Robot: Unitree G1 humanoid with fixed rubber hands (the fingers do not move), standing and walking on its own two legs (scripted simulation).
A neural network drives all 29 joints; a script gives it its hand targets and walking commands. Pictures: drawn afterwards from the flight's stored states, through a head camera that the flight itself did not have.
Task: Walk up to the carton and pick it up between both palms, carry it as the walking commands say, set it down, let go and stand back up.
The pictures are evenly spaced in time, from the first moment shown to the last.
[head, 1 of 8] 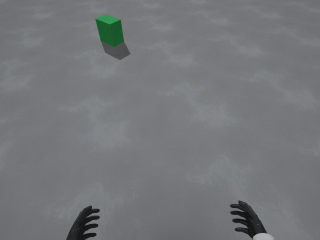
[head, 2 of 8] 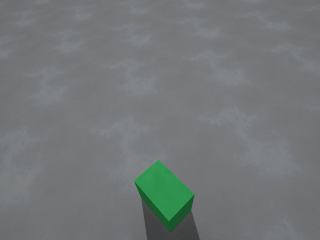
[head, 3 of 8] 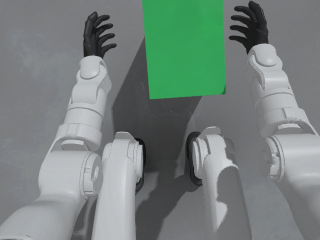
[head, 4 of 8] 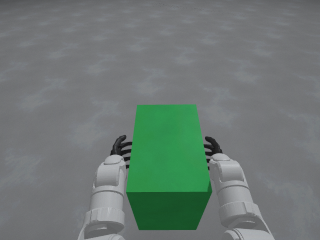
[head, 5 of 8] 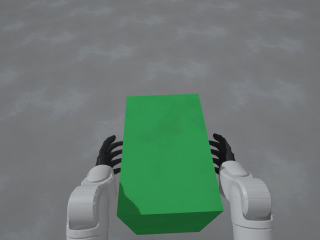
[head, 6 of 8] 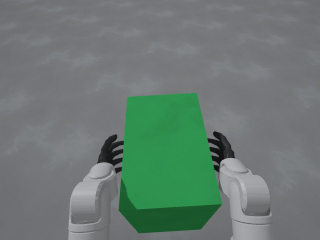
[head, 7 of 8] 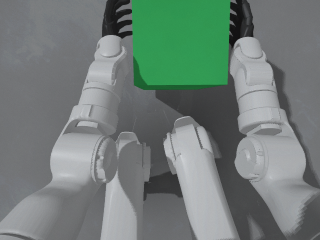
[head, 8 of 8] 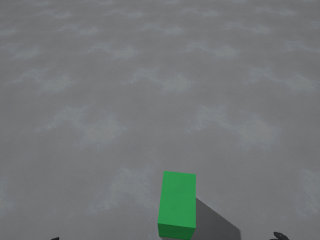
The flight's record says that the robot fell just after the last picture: no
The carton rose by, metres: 0.66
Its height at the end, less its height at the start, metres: +0.00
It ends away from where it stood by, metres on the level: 0.77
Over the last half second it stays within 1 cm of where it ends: yes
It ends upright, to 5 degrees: yes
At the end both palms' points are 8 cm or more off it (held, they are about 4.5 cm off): yes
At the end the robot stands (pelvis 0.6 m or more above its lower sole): yes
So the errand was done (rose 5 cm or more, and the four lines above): yes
